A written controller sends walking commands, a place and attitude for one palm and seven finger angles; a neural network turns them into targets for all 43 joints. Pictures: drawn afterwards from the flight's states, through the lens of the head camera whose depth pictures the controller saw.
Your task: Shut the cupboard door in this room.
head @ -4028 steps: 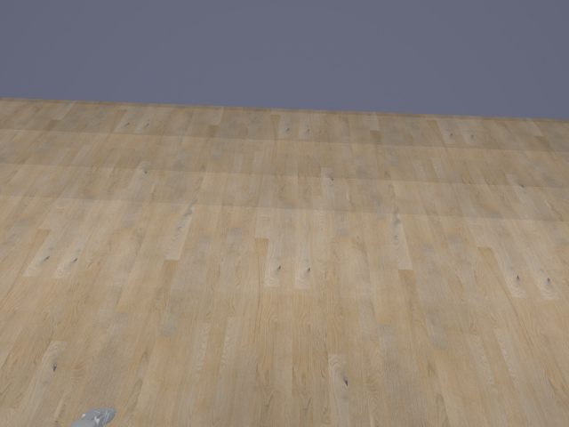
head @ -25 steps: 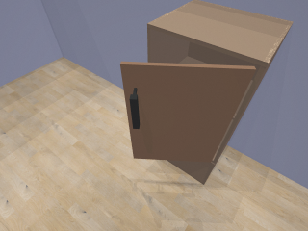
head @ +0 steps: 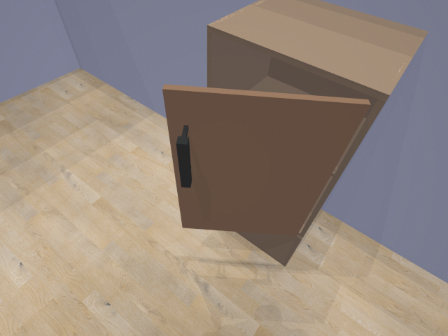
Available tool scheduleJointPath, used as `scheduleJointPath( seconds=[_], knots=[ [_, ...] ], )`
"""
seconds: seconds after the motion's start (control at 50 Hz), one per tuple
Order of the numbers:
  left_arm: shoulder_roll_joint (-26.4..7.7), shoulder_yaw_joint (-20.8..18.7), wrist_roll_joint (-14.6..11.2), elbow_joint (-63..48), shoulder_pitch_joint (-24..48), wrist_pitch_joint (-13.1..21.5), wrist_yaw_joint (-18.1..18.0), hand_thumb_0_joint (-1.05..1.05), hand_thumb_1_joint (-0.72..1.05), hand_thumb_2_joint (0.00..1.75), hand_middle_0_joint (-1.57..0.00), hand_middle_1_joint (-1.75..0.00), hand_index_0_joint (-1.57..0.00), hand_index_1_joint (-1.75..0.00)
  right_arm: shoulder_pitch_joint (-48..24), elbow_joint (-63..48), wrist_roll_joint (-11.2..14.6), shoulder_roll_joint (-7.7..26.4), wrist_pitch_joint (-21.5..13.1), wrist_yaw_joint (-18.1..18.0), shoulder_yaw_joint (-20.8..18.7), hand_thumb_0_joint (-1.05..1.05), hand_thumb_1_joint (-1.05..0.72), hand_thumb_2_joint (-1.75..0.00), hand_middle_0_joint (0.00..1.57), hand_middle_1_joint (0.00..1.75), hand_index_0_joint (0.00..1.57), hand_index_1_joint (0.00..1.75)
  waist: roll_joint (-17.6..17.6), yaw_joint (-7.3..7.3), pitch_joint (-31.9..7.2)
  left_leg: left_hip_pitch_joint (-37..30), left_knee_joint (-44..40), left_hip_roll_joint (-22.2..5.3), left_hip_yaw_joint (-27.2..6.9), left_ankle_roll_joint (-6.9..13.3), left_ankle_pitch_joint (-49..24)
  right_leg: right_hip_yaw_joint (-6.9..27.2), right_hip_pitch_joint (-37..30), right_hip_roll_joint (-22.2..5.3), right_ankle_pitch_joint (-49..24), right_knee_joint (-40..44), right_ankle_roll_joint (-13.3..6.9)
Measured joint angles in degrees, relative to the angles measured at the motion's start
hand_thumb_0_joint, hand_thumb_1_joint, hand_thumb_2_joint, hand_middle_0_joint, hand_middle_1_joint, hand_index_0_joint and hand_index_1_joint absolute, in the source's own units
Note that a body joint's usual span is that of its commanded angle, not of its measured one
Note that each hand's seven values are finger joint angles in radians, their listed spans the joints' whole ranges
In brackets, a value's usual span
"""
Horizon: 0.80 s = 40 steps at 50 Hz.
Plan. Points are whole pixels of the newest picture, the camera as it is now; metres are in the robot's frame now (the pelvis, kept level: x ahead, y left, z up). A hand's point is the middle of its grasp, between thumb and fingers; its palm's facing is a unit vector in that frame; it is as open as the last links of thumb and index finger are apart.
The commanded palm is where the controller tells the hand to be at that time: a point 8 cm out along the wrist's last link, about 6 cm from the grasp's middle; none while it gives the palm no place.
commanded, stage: shuffle to correct the standing spot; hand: left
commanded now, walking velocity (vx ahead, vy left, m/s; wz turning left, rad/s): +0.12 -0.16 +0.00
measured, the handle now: (186, 157) +0.50 +0.13 -0.02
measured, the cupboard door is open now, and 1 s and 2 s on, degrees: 34 34 34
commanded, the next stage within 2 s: come to a stop and stand still in 0.50 s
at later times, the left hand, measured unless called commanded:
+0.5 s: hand out of the picture +0.10 +0.15 -0.17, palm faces +0.02 -0.99 -0.11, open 7.4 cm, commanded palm none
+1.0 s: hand (195, 333) +0.16 +0.06 -0.15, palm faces +0.05 -0.97 -0.23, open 7.2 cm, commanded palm none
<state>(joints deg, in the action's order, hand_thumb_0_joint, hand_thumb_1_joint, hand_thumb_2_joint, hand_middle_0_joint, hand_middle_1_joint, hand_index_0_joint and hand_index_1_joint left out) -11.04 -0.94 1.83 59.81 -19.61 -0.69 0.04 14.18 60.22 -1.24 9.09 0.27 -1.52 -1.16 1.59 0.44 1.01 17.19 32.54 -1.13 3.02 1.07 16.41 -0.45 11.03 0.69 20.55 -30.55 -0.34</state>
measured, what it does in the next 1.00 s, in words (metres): steps to the right: right foot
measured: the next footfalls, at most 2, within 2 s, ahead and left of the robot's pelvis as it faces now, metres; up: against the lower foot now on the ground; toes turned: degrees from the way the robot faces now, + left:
right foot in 0.74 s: +0.14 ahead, -0.22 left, +0.00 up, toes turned -4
left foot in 1.20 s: +0.07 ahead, +0.03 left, +0.00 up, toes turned +4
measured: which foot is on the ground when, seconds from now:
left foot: down 0.00-0.74, up 0.76-1.00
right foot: down 0.00-0.24, up 0.26-0.72, down 0.74-1.00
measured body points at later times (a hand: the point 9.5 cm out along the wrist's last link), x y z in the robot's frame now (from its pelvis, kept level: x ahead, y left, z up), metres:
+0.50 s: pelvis +0.05 -0.02 +0.01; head +0.09 +0.02 +0.46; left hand +0.10 +0.21 -0.16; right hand +0.06 -0.26 -0.12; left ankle +0.05 +0.06 -0.73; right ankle +0.05 -0.20 -0.63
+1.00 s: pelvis +0.06 -0.11 +0.01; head +0.09 -0.13 +0.46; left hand +0.16 +0.12 -0.13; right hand +0.09 -0.35 -0.16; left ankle +0.04 +0.00 -0.66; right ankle +0.10 -0.22 -0.73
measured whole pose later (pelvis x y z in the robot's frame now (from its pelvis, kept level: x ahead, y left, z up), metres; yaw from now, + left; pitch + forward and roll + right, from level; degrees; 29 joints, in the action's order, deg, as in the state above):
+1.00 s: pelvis +0.06 -0.11 +0.01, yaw +1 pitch +0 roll +2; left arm -8.4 -2.2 1.3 53.8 -8.3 0.4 -1.9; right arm 13.3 58.0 -1.2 10.6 4.1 -0.5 -3.8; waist -0.2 -0.5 4.2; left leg 26.2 60.1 0.8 2.4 -3.9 24.6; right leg -4.1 16.7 -3.4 12.1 -29.2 -1.4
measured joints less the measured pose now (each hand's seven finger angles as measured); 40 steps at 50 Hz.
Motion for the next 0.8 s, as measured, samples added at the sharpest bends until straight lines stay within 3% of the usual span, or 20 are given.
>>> scheduleJointPath(
  seconds=[0.06, 0.14, 0.2, 0.24, 0.28, 0.34, 0.42, 0.56, 0.7, 0.74, 0.8],
  knots=[
    [0.51, -0.34, -0.07, -0.58, -1.24, 0.68, -0.17, 0.01, 0.91, 0.90, -0.20, -0.30, -0.20, -0.30, 0.78, 0.39, 0.03, 0.09, 0.30, -0.17, -0.17, 0.00, -0.91, -0.90, 0.20, 0.30, 0.20, 0.30, -0.59, 0.13, -0.23, 2.25, 5.94, -1.18, -0.39, 0.09, 5.19, -0.87, -0.52, 1.34, 0.57, 0.40, -1.29],
    [1.44, -0.54, 0.29, -0.58, -2.54, 1.25, -0.84, 0.01, 0.91, 0.90, -0.20, -0.30, -0.20, -0.30, -0.04, 0.59, 0.23, -0.10, 0.53, -0.34, -0.54, 0.01, -0.91, -0.90, 0.20, 0.30, 0.20, 0.30, 0.32, 1.03, 0.62, 6.06, 16.62, -0.80, 1.13, 0.09, 12.37, -1.26, -2.26, 1.78, 0.86, 1.80, -2.09],
    [1.91, -0.44, 0.20, 0.01, -3.69, 0.81, -1.02, 0.00, 0.91, 0.90, -0.20, -0.30, -0.20, -0.30, -1.54, -0.28, 0.33, -0.55, -0.14, -0.38, -0.46, 0.01, -0.91, -0.90, 0.19, 0.30, 0.20, 0.30, 1.29, 1.15, 1.26, 4.79, 10.08, -0.30, 3.33, 0.14, 7.90, -1.08, -3.05, 1.95, 1.86, 1.27, -1.66],
    [2.09, -0.50, -0.24, 0.55, -4.46, 0.19, -0.79, 0.01, 0.91, 0.90, -0.20, -0.30, -0.20, -0.30, -2.50, -1.15, 0.00, -0.89, -1.43, -0.57, -0.23, 0.01, -0.91, -0.90, 0.19, 0.30, 0.20, 0.30, 1.86, 0.88, 1.56, 2.84, 4.61, -0.46, 4.48, 1.95, 1.53, -0.95, -0.52, 2.17, 3.99, -5.37, -1.51],
    [1.90, -0.63, -0.11, 1.36, -4.05, -0.91, -0.51, 0.01, 0.91, 0.90, -0.20, -0.30, -0.20, -0.30, -3.06, -1.95, -0.15, -1.55, -2.14, -0.78, 0.15, 0.00, -0.91, -0.90, 0.19, 0.30, 0.20, 0.30, 2.80, 0.61, 2.02, 2.07, 6.15, -0.87, 5.74, 3.47, 2.83, -0.69, 4.89, 1.89, 7.71, -19.09, -1.47],
    [1.15, -1.55, 0.39, 1.51, -1.29, -2.16, -0.02, 0.01, 0.91, 0.90, -0.20, -0.30, -0.20, -0.30, -1.96, -2.36, -0.20, -2.20, -2.63, -1.60, 0.20, 0.00, -0.92, -0.90, 0.20, 0.30, 0.20, 0.30, 2.97, -0.01, 2.16, -0.52, 3.08, -1.33, 5.77, 3.20, 2.68, -0.86, 12.57, 0.67, 4.80, -33.26, -0.57],
    [0.21, -2.62, 0.47, -1.06, 3.12, -2.32, 0.57, 0.01, 0.91, 0.90, -0.20, -0.30, -0.20, -0.30, 0.45, -1.25, -0.25, -1.83, -2.60, -1.61, 0.23, 0.00, -0.94, -0.90, 0.20, 0.30, 0.20, 0.30, 2.42, 0.26, 2.07, -3.20, -3.22, -1.73, 4.88, 2.49, -0.64, 0.21, 19.57, -2.02, -3.33, -38.33, 0.96],
    [-0.67, -3.17, 0.37, -3.71, 8.96, -3.05, 0.79, 0.01, 0.91, 0.90, -0.19, -0.30, -0.20, -0.30, 4.40, -0.06, -0.74, -2.20, -1.85, -1.10, -0.06, 0.00, -0.92, -0.90, 0.20, 0.30, 0.20, 0.30, 1.00, -1.63, 2.19, -5.16, -8.22, -3.41, 3.21, 0.49, -3.00, 0.46, 21.52, -4.63, -5.59, -31.28, 2.71],
    [0.29, -2.68, -0.48, -5.25, 13.38, -2.24, 0.78, 0.01, 0.91, 0.90, -0.19, -0.30, -0.20, -0.30, 7.49, 0.43, -1.24, -1.32, -0.16, -0.57, -1.09, 0.00, -0.91, -0.90, 0.20, 0.30, 0.20, 0.30, -1.10, -4.42, 2.94, -3.96, -5.92, -5.17, 1.90, -2.97, -1.57, -2.49, 12.81, -3.69, -3.64, -9.26, 1.94],
    [0.36, -2.11, -0.57, -6.02, 13.15, -0.15, 0.50, 0.01, 0.91, 0.90, -0.19, -0.30, -0.20, -0.30, 9.03, 0.63, -0.75, -1.05, 0.22, -0.22, -1.27, 0.00, -0.91, -0.90, 0.20, 0.30, 0.20, 0.30, -0.17, -4.22, 2.26, -2.49, -1.60, -4.24, 2.09, -3.71, 1.21, -2.52, 7.45, -4.51, -8.98, 0.32, 1.55],
    [2.70, -0.95, -0.56, -5.09, 13.55, 1.46, -0.37, 0.01, 0.91, 0.90, -0.20, -0.30, -0.20, -0.30, 7.22, 1.27, 0.08, 0.88, 1.82, -0.42, -1.77, 0.00, -0.91, -0.90, 0.20, 0.30, 0.20, 0.30, -3.39, -4.20, 3.44, 0.98, 8.40, -3.38, -1.52, -3.16, 12.81, -3.31, 7.84, -3.26, -4.61, -3.01, 0.45]
  ],
)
